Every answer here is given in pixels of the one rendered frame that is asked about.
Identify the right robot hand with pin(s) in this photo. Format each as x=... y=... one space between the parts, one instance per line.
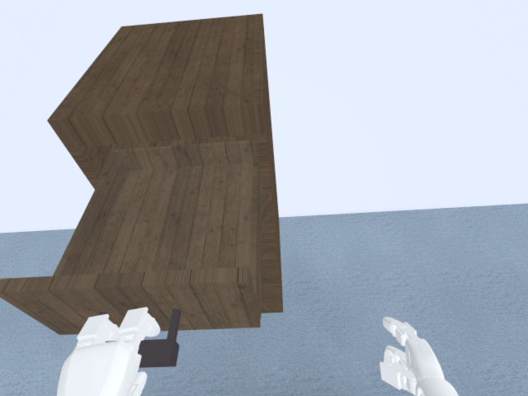
x=403 y=370

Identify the left robot hand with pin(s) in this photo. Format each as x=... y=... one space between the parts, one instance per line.
x=98 y=367

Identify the cabinet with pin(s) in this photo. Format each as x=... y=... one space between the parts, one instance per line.
x=174 y=83

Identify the drawer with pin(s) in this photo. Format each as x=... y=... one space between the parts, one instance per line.
x=169 y=227

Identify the handle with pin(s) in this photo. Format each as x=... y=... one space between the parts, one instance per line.
x=160 y=352

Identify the robot right forearm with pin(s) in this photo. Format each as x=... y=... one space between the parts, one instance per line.
x=434 y=386

